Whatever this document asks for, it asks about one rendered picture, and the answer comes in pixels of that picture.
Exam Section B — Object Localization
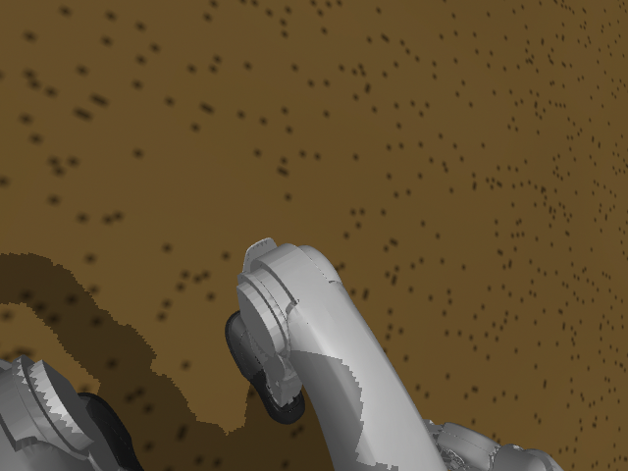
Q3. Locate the left robot foot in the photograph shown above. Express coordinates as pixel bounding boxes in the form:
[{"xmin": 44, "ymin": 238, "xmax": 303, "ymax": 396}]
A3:
[{"xmin": 78, "ymin": 392, "xmax": 144, "ymax": 471}]

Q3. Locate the right robot foot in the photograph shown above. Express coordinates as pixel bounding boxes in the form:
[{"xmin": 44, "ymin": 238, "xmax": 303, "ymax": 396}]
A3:
[{"xmin": 225, "ymin": 310, "xmax": 305, "ymax": 425}]

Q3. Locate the right robot hand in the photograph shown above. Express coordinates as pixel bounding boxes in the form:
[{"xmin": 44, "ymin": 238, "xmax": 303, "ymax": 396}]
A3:
[{"xmin": 423, "ymin": 419, "xmax": 502, "ymax": 471}]

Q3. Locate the right robot arm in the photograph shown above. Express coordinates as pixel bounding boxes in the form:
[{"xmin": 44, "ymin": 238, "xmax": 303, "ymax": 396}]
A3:
[{"xmin": 493, "ymin": 444, "xmax": 564, "ymax": 471}]

